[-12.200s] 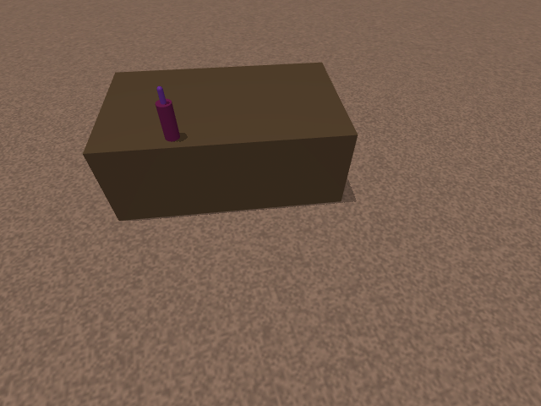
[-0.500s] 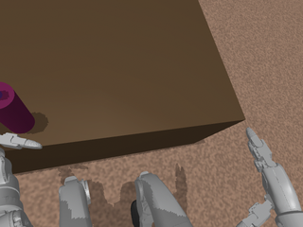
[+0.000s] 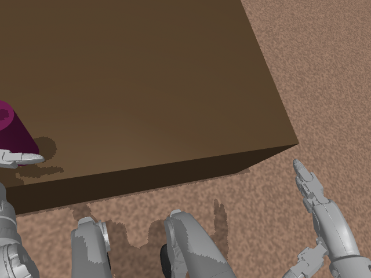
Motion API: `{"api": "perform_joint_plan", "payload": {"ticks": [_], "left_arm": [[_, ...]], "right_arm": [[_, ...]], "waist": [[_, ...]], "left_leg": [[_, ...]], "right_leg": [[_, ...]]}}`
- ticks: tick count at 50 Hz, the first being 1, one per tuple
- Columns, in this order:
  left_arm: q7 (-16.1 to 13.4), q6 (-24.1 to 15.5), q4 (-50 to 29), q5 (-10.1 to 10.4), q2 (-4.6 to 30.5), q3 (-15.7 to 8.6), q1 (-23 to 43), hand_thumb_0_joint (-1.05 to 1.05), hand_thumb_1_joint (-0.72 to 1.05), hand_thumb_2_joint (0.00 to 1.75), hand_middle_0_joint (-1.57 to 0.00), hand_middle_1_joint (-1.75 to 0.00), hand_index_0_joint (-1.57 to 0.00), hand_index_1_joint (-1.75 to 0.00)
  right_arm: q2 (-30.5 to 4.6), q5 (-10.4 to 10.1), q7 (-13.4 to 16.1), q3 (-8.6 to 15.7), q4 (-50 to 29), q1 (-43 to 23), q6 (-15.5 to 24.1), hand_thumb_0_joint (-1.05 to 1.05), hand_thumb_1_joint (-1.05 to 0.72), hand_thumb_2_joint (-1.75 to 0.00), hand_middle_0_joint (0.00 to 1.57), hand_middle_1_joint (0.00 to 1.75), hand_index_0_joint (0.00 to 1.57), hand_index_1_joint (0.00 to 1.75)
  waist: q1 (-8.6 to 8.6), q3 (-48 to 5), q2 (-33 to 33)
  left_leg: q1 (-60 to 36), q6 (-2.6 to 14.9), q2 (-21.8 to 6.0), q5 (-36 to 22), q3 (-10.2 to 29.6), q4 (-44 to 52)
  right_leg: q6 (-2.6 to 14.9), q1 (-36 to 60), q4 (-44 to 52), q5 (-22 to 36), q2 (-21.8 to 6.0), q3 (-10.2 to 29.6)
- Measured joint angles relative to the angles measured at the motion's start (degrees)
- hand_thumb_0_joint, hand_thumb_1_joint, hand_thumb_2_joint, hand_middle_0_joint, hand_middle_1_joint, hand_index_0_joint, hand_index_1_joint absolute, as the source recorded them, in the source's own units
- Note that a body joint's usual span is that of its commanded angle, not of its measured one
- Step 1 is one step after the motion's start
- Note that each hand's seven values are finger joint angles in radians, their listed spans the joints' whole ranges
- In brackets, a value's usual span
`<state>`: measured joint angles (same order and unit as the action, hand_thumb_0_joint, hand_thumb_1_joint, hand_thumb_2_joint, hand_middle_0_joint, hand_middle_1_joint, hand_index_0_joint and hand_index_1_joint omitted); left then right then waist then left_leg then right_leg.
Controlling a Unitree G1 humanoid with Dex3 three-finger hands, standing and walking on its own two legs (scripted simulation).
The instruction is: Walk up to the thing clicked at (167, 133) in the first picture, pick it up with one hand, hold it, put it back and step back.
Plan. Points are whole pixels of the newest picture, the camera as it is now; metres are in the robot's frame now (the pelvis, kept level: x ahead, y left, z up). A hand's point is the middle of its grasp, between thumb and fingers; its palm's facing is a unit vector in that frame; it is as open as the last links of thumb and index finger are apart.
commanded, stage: close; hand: left
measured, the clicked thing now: (2, 129) +0.45 +0.26 -0.03
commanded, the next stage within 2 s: settle in 0.50 s
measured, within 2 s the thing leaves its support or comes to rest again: leaves its support in 0.96 s
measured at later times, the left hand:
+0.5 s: hand out of the picture +0.47 +0.27 -0.06, palm faces +0.32 -0.95 +0.01, open 10.1 cm
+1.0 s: hand (4, 123) +0.47 +0.26 -0.05, palm faces +0.31 -0.95 -0.01, open 10.2 cm
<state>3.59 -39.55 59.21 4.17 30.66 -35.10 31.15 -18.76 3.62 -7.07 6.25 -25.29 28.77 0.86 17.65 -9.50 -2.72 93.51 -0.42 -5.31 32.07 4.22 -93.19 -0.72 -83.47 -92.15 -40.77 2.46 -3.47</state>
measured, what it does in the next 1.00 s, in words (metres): stands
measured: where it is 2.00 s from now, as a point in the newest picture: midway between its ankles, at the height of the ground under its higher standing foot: outside the picture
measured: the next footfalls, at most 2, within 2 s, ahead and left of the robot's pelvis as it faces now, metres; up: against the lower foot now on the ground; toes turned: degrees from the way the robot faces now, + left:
none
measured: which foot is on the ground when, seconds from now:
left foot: down 0.00-1.00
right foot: down 0.00-1.00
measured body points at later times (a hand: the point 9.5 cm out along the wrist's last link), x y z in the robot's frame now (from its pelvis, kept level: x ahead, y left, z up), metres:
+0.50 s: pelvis +0.00 +0.01 +0.00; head +0.18 +0.10 +0.40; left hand +0.44 +0.32 -0.05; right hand +0.18 -0.23 +0.12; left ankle +0.07 +0.13 -0.53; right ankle +0.02 -0.13 -0.53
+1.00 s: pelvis +0.00 +0.00 +0.02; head +0.18 +0.10 +0.42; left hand +0.44 +0.31 -0.05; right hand +0.18 -0.24 +0.13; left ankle +0.07 +0.13 -0.53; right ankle +0.02 -0.13 -0.53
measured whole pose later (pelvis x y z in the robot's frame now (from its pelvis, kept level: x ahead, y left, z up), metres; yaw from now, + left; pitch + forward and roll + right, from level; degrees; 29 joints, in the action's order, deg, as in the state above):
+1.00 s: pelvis +0.00 +0.00 +0.02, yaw +0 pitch +31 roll -7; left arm 2.4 -35.0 56.7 2.1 30.7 -34.3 30.6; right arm -18.7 3.8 -6.9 6.3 -26.7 30.8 0.1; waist 19.6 -9.3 -3.2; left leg 90.2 -0.3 -5.5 31.6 4.6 -90.3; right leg -0.9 -79.9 -88.2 -39.5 2.9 -3.7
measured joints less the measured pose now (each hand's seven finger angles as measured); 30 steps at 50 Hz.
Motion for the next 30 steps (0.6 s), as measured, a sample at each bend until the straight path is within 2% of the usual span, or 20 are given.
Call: {"api": "perform_joint_plan", "payload": {"ticks": [3,8,13,18,23,26,30], "left_arm": [[0.50,1.10,-1.22,-0.42,-0.03,0.59,-0.68,-0.01,-0.53,0.24,-0.58,-0.43,-0.59,-0.42],[-0.37,1.77,-1.12,-1.01,-0.22,1.55,-0.60,-0.01,-0.49,0.32,-0.68,-0.52,-0.69,-0.52],[-1.21,0.51,1.54,-1.29,1.30,1.06,1.28,0.00,-0.44,0.41,-0.78,-0.62,-0.78,-0.62],[-0.51,-0.51,4.43,-0.98,3.29,0.30,3.14,0.00,-0.36,0.52,-0.90,-0.74,-0.90,-0.74],[0.69,-0.73,2.94,-0.58,2.58,0.16,2.36,0.01,-0.37,0.67,-1.03,-0.90,-0.88,-0.81],[0.32,-0.89,2.66,-0.44,2.28,0.59,2.20,0.01,-0.39,0.77,-1.01,-0.94,-0.87,-0.86],[0.50,-1.33,2.47,-1.27,2.59,1.13,2.44,0.01,-0.43,0.92,-0.99,-1.00,-0.86,-0.91]], "right_arm": [[-0.12,-0.10,-0.05,0.42,0.41,0.80,0.23,-0.01,0.50,-0.05,0.07,0.05,0.06,0.06],[-0.28,0.13,0.27,1.00,1.95,0.90,-0.38,-0.01,0.49,-0.05,0.07,0.05,0.06,0.06],[-0.10,0.37,0.50,0.39,2.08,-0.48,-0.70,-0.01,0.49,-0.05,0.07,0.05,0.06,0.06],[-0.06,0.13,0.17,-0.52,0.38,-1.01,-0.46,-0.01,0.49,-0.05,0.07,0.05,0.06,0.06],[-0.23,-0.19,-0.41,-0.12,-1.77,0.33,-0.12,-0.01,0.49,-0.05,0.07,0.05,0.06,0.06],[-0.42,-0.40,-0.44,0.00,-2.23,0.96,0.05,-0.01,0.49,-0.05,0.07,0.05,0.06,0.06],[-0.61,-0.48,-0.33,0.05,-3.01,1.29,-0.04,-0.01,0.50,-0.05,0.07,0.05,0.06,0.06]], "waist": [[0.24,-0.23,-0.52],[0.62,-0.40,-0.39],[1.13,0.10,0.38],[1.81,0.48,0.64],[1.63,0.27,0.11],[1.88,0.06,-0.23],[2.23,0.20,-0.64]], "left_leg": [[-0.63,-0.26,0.10,-0.20,0.57,0.60],[-1.50,-0.34,0.21,-0.46,1.10,1.42],[-1.22,0.01,0.10,-0.53,0.95,1.21],[-0.07,0.37,0.04,-0.48,0.59,0.40],[0.16,0.49,0.05,-0.42,0.41,0.13],[0.05,0.44,0.24,-0.54,0.65,0.30],[-0.02,0.31,0.44,-0.71,0.98,0.43]], "right_leg": [[0.21,0.88,0.83,0.19,0.03,-0.57],[0.31,2.12,2.14,0.60,0.05,-1.11],[-0.01,1.87,2.15,0.87,0.15,-0.92],[-0.36,0.61,1.28,0.86,0.17,-0.51],[-0.48,0.36,1.01,0.84,0.14,-0.31],[-0.44,0.64,1.29,0.91,0.02,-0.56],[-0.36,0.90,1.50,0.99,-0.09,-0.90]]}}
